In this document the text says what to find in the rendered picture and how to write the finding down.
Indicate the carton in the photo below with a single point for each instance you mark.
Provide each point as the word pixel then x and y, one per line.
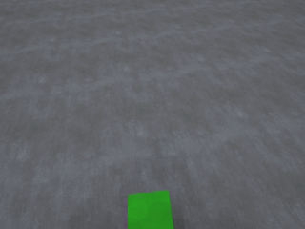
pixel 150 210

